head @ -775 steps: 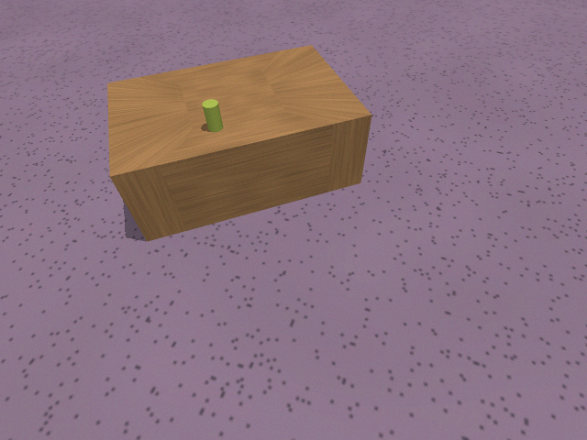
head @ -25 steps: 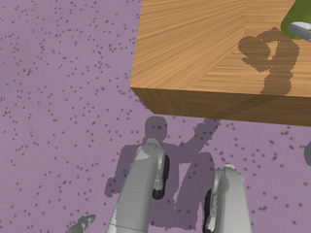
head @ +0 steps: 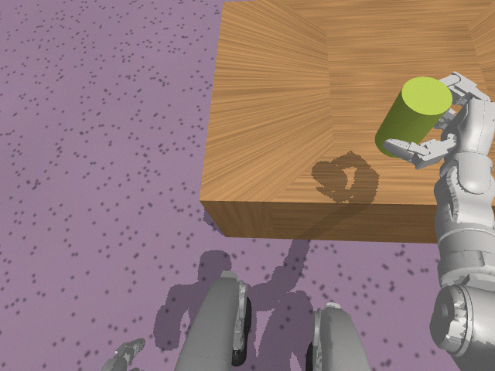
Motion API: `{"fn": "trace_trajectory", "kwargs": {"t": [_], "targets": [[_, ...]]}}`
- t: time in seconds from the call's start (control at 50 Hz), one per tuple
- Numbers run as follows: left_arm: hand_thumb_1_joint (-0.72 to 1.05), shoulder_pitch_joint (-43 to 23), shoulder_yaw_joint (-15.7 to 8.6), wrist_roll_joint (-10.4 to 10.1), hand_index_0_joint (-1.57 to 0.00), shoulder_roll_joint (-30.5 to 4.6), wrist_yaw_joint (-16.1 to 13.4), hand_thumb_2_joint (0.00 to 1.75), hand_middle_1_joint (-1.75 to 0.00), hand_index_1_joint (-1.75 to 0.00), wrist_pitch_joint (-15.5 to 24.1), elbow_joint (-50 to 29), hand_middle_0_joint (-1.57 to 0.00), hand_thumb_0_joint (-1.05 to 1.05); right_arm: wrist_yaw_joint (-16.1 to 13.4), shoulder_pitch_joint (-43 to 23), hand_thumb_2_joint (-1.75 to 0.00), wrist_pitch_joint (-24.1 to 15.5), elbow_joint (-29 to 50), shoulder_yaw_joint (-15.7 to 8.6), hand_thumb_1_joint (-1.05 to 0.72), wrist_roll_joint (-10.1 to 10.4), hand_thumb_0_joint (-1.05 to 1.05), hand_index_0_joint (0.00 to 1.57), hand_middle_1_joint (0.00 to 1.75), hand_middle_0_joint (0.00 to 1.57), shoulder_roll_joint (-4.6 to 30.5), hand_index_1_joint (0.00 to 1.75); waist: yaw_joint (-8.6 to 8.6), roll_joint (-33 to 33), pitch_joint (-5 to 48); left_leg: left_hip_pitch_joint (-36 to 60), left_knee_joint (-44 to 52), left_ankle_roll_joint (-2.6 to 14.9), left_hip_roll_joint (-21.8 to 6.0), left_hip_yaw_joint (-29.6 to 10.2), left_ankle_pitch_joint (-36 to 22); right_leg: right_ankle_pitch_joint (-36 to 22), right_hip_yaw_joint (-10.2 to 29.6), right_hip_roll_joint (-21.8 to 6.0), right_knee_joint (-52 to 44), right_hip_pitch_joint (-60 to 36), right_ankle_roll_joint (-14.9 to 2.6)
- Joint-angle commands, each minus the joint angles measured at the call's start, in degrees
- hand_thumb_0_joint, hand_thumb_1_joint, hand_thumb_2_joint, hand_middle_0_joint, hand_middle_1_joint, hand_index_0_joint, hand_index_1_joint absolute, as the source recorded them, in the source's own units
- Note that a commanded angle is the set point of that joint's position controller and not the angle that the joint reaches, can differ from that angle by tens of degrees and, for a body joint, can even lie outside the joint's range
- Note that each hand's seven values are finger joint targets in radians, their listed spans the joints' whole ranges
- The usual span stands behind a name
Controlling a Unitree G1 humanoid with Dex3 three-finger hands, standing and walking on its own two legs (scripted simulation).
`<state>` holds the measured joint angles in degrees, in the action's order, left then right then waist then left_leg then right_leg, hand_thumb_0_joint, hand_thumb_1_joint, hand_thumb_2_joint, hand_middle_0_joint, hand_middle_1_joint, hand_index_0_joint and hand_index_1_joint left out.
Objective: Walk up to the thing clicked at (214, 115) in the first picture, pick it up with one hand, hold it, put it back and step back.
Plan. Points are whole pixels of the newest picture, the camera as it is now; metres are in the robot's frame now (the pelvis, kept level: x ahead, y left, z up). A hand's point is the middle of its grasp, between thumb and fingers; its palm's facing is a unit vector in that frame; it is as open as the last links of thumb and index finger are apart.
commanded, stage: lift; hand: right
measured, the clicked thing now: (408, 121) +0.48 -0.15 +0.05
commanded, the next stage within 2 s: hold in 1.20 s
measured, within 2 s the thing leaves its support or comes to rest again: neither
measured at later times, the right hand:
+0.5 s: hand (444, 141) +0.41 -0.16 +0.10, palm faces +0.14 +0.99 -0.02, open 10.0 cm
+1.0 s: hand (464, 151) +0.38 -0.17 +0.13, palm faces +0.13 +0.99 -0.01, open 10.0 cm
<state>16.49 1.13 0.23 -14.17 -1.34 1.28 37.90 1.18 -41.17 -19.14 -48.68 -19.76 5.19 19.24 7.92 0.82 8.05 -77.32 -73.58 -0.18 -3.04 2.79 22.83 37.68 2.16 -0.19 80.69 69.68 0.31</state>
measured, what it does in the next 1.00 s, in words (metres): rises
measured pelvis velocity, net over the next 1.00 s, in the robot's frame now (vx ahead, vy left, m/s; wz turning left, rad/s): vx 0.03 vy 0.01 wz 0.00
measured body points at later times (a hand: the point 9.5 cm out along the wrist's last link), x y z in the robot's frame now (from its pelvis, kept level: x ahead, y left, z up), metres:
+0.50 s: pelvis +0.02 +0.01 +0.07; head +0.12 +0.00 +0.51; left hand +0.13 +0.27 -0.05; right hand +0.40 -0.22 +0.10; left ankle +0.10 +0.13 -0.60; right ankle +0.00 -0.12 -0.60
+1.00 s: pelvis +0.03 +0.01 +0.09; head +0.10 +0.00 +0.54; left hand +0.15 +0.25 -0.02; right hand +0.37 -0.22 +0.14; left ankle +0.10 +0.13 -0.60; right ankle +0.00 -0.12 -0.60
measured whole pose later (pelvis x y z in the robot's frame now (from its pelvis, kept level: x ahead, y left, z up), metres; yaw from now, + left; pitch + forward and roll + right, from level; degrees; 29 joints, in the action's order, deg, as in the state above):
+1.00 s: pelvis +0.03 +0.01 +0.09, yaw +0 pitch +11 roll +1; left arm 13.1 0.3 -0.2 -12.2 -2.6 5.1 40.1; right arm 1.2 -11.5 -22.3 -28.0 -9.3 8.7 10.8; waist 1.9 0.1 3.1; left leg -42.1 -48.7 -0.1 -1.8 3.2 17.4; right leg 29.7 1.7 -1.1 53.1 34.3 0.7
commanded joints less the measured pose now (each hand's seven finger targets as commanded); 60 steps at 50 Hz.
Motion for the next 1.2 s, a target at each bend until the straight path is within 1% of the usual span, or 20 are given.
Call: {"fn": "trace_trajectory", "kwargs": {"t": [0.0,0.08,0.2,0.28,0.3,0.38,0.4,0.44,0.46,0.48,0.64,0.76,0.78,0.9,0.92,1.0,1.06,1.08,1.12,1.18], "targets": [[0.84,8.06,-4.22,0.17,-0.19,-9.30,-1.10,0.94,-0.29,-0.31,1.72,-2.64,-0.21,0.00,-0.36,-16.61,-1.27,-5.28,16.57,0.19,-0.02,1.33,0.00,1.32,1.42,1.28,9.43,1.42,-0.89,4.88,30.48,34.20,10.05,2.34,1.83,-0.65,-13.16,-21.84,-0.13,0.29,-17.02,-14.63,-0.39],[0.85,5.86,-4.42,0.14,-0.19,-8.88,-1.20,0.94,-0.29,-0.31,2.59,-2.85,-0.21,0.00,-0.71,-15.25,-1.27,-6.11,22.57,1.65,-0.03,1.95,0.00,1.31,1.42,1.27,7.76,1.42,-1.77,4.68,26.92,35.99,14.04,1.90,2.07,-0.48,-10.67,-19.86,0.07,0.22,-21.08,-19.01,-0.45],[0.85,4.09,-4.51,0.18,-0.19,-7.85,-1.42,0.93,-0.29,-0.31,4.21,-2.35,-0.20,0.00,-0.70,-7.58,-1.28,-6.65,21.76,4.60,-0.01,2.59,0.00,1.31,1.42,1.26,3.51,1.42,-2.24,0.09,21.82,43.10,19.24,1.21,1.82,-1.66,-11.04,-17.96,-1.30,0.33,-24.09,-19.11,-1.21],[0.86,3.26,-4.67,0.33,-0.19,-7.83,-1.30,0.93,-0.29,-0.31,4.77,-2.01,-0.20,0.00,-0.52,-3.61,-1.31,-7.51,23.13,3.55,-0.05,2.60,0.00,1.34,1.46,1.30,4.14,1.46,-3.44,1.26,20.89,44.49,20.51,1.31,1.97,-1.31,-12.44,-20.17,-1.14,0.46,-26.45,-22.33,-0.91],[0.85,2.57,-4.50,0.18,-0.19,-7.75,-1.13,0.93,-0.29,-0.31,4.89,-2.34,-0.20,0.00,-0.34,-1.12,-1.30,-7.59,22.41,4.81,-0.02,2.59,0.00,1.33,1.45,1.29,2.70,1.45,-3.93,1.59,20.48,45.13,20.84,1.37,1.93,-1.21,-12.89,-20.83,-1.19,0.47,-27.16,-23.39,-0.76],[0.87,2.33,-4.65,0.33,-0.18,-7.48,-1.31,0.92,-0.29,-0.30,5.12,-2.29,-0.20,0.00,-0.21,-0.35,-1.30,-8.39,25.73,4.89,-0.04,2.87,0.00,1.33,1.44,1.28,2.44,1.44,-3.77,1.78,21.84,47.85,22.04,1.32,1.96,-1.21,-15.67,-23.40,-1.32,0.60,-28.25,-26.52,-0.53],[0.87,1.81,-4.47,0.27,-0.19,-7.33,-1.27,0.92,-0.29,-0.30,5.28,-2.58,-0.20,0.00,-0.27,0.23,-1.29,-8.77,28.60,3.99,-0.04,3.19,0.00,1.33,1.44,1.29,3.51,1.44,-5.00,2.48,22.71,49.24,22.19,1.38,1.90,-1.29,-17.00,-24.82,-1.44,0.57,-28.50,-27.26,-0.38],[0.87,1.33,-4.50,0.27,-0.19,-7.11,-1.28,0.92,-0.29,-0.31,5.32,-2.92,-0.20,0.00,-0.37,-0.80,-1.30,-9.38,31.87,4.93,-0.04,3.56,0.00,1.33,1.45,1.29,2.65,1.45,-4.70,2.21,22.69,50.56,22.98,1.22,1.92,-1.27,-17.09,-24.64,-1.42,0.53,-29.31,-28.34,-0.40],[0.88,0.89,-4.34,0.16,-0.19,-6.90,-1.36,0.92,-0.29,-0.30,5.50,-2.75,-0.20,0.00,-0.27,2.16,-1.30,-8.93,27.91,6.26,-0.04,3.52,0.00,1.32,1.44,1.28,0.75,1.44,-3.98,1.58,19.82,49.51,23.38,1.21,2.11,-0.85,-16.98,-24.89,-1.29,0.51,-29.91,-28.37,-0.33],[0.88,1.01,-4.37,0.24,-0.19,-6.96,-1.45,0.92,-0.29,-0.30,5.51,-2.80,-0.19,0.00,-0.57,2.15,-1.30,-8.98,29.08,5.16,-0.03,3.63,0.00,1.33,1.45,1.28,1.54,1.45,-4.54,1.41,20.47,50.31,24.00,1.19,1.99,-1.20,-16.54,-24.12,-1.45,0.51,-30.06,-28.45,-0.46],[0.89,-0.24,-4.47,0.07,-0.19,-6.79,-1.59,0.91,-0.30,-0.30,5.56,-2.96,-0.19,0.00,0.36,7.58,-1.31,-8.61,29.19,6.86,-0.07,3.98,0.00,1.34,1.46,1.29,-0.50,1.46,-4.64,0.41,16.93,51.02,26.41,1.14,2.21,-0.27,-16.04,-24.95,-0.92,0.23,-33.20,-31.39,-0.26],[0.90,-2.17,-4.03,-0.29,-0.19,-6.22,-1.76,0.90,-0.30,-0.30,5.89,-4.10,-0.19,0.00,0.48,9.96,-1.30,-8.76,32.87,6.57,-0.11,4.47,0.00,1.33,1.44,1.28,0.36,1.44,-6.09,-0.38,15.90,54.30,29.14,0.76,2.07,-0.73,-13.06,-21.01,-1.40,0.32,-35.36,-31.97,-0.68],[0.89,-2.59,-3.80,-0.25,-0.19,-5.94,-1.81,0.91,-0.30,-0.30,5.91,-4.23,-0.19,0.00,0.45,10.15,-1.30,-8.63,33.02,7.84,-0.12,4.41,0.00,1.33,1.44,1.29,-0.62,1.44,-5.72,-0.38,14.76,54.19,29.74,0.63,2.06,-0.90,-12.45,-19.96,-1.62,0.39,-35.50,-31.86,-0.84],[0.89,-2.22,-3.90,-0.22,-0.19,-6.01,-2.08,0.91,-0.30,-0.30,6.04,-4.00,-0.19,0.00,0.16,11.03,-1.31,-8.39,35.17,8.15,-0.12,4.40,0.00,1.33,1.44,1.28,-0.77,1.44,-5.74,1.65,14.62,53.76,29.38,1.05,2.28,-0.19,-15.61,-25.16,-0.96,0.13,-36.68,-35.50,-0.02],[0.89,-2.42,-3.75,-0.25,-0.19,-5.98,-2.05,0.91,-0.30,-0.30,5.96,-4.14,-0.19,0.00,0.09,12.01,-1.30,-8.46,36.59,8.02,-0.13,4.26,0.00,1.33,1.44,1.29,-0.12,1.44,-6.54,2.27,15.25,54.78,29.77,1.07,2.22,-0.38,-15.77,-25.02,-1.14,0.17,-36.77,-36.14,-0.07],[0.89,-2.92,-3.69,-0.34,-0.19,-5.94,-2.41,0.91,-0.30,-0.30,5.97,-4.35,-0.19,0.00,0.34,12.35,-1.31,-7.98,36.93,8.26,-0.13,4.83,0.00,1.33,1.44,1.28,-0.75,1.44,-5.79,1.30,14.43,55.44,30.62,0.92,2.23,-0.26,-15.53,-24.49,-1.06,0.14,-37.56,-36.51,-0.15],[0.88,-2.92,-3.69,-0.49,-0.19,-5.99,-2.39,0.91,-0.30,-0.30,5.89,-4.67,-0.19,0.00,0.29,14.79,-1.31,-7.42,37.99,7.74,-0.12,4.88,0.00,1.34,1.45,1.30,-0.15,1.45,-7.04,1.42,15.03,57.19,30.68,1.11,2.12,-0.22,-17.56,-27.17,-1.09,0.23,-38.01,-37.43,0.12],[0.88,-3.55,-3.40,-0.48,-0.19,-5.65,-2.42,0.91,-0.30,-0.30,5.75,-4.64,-0.19,0.00,0.38,15.81,-1.30,-7.08,36.21,8.90,-0.14,4.86,0.00,1.33,1.44,1.29,-1.38,1.44,-6.38,0.74,12.07,55.82,31.06,0.94,2.28,0.10,-16.45,-26.43,-0.96,0.08,-38.44,-36.80,0.06],[0.89,-3.09,-3.67,-0.53,-0.19,-5.88,-2.26,0.91,-0.30,-0.30,5.73,-4.77,-0.20,0.00,0.46,15.76,-1.31,-7.09,37.05,9.08,-0.14,5.07,0.00,1.34,1.44,1.29,-1.96,1.44,-6.47,0.71,13.57,56.61,30.44,1.23,2.36,0.37,-18.50,-29.60,-0.56,-0.13,-38.54,-38.06,0.47],[0.89,-3.54,-3.55,-0.61,-0.19,-5.74,-2.09,0.91,-0.30,-0.30,5.53,-5.11,-0.20,0.00,0.49,16.14,-1.32,-6.69,37.29,9.54,-0.14,4.97,0.00,1.35,1.45,1.30,-1.95,1.45,-6.65,-0.08,12.01,56.99,31.45,1.08,2.20,0.09,-17.44,-27.21,-0.89,0.03,-38.93,-37.52,0.14]]}}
